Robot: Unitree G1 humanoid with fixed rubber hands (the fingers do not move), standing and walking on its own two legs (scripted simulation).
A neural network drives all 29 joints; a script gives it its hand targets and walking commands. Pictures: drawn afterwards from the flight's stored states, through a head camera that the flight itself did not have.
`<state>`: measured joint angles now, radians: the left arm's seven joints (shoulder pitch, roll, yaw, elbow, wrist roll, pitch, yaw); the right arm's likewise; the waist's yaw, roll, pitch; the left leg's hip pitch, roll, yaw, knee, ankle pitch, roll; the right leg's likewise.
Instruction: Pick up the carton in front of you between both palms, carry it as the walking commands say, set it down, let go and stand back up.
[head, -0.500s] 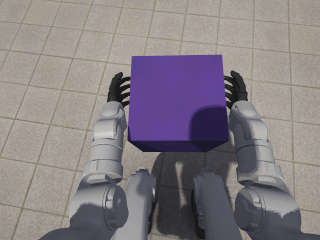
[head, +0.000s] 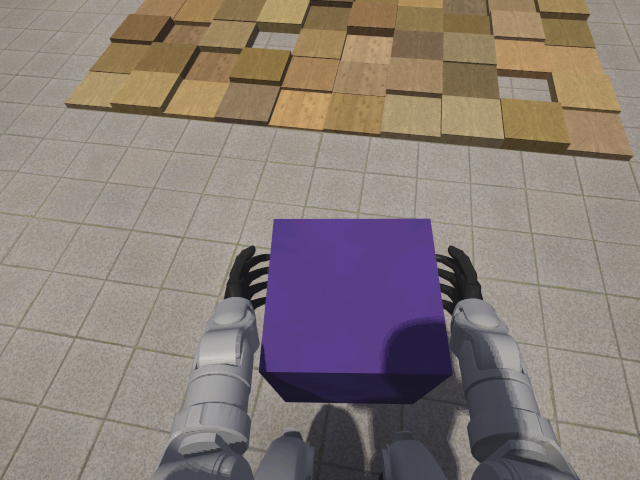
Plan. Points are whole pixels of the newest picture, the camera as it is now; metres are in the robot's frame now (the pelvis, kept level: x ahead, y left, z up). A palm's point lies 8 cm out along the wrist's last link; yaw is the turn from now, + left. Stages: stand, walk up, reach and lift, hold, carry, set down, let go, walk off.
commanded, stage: reach and lift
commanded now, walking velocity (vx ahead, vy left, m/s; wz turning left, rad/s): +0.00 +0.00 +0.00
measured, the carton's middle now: (349, 320) +0.36 +0.00 -0.10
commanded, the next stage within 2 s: hold in 1.50 s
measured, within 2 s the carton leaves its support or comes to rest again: neither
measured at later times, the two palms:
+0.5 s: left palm (203, 278) +0.32 +0.15 +0.12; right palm (513, 279) +0.32 -0.15 +0.12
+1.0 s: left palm (200, 273) +0.32 +0.15 +0.13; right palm (518, 273) +0.32 -0.15 +0.13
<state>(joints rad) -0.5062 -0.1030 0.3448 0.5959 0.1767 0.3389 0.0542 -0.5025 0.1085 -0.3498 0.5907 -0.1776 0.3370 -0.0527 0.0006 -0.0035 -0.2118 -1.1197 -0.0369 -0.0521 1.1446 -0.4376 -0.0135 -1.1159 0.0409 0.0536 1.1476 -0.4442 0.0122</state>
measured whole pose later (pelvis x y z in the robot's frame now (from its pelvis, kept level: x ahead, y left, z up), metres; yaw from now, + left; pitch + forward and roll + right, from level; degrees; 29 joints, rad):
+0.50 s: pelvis +0.03 +0.00 +0.09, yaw +0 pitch -1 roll +0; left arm -0.28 -0.16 0.28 0.39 0.24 0.56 0.02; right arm -0.27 0.15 -0.28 0.39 -0.24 0.56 -0.01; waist 0.00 0.00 -0.07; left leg -0.27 -0.02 -0.06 0.54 -0.26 0.00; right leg -0.27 0.02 0.06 0.54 -0.26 0.01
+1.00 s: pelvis +0.02 +0.00 +0.10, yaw +0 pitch -5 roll +0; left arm -0.33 -0.17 0.32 0.37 0.30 0.62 -0.02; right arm -0.33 0.17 -0.31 0.37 -0.29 0.61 0.02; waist 0.00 0.00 0.03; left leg -0.17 -0.02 -0.06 0.46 -0.21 -0.01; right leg -0.16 0.02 0.06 0.46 -0.22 0.00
